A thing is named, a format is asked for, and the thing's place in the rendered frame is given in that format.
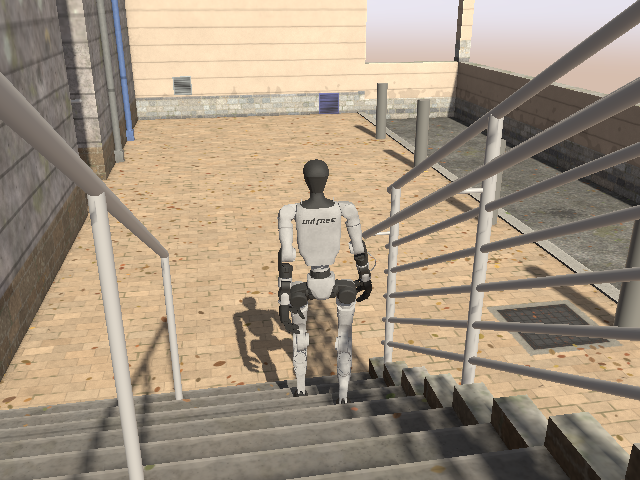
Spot stairs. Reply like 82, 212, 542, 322
0, 372, 625, 480

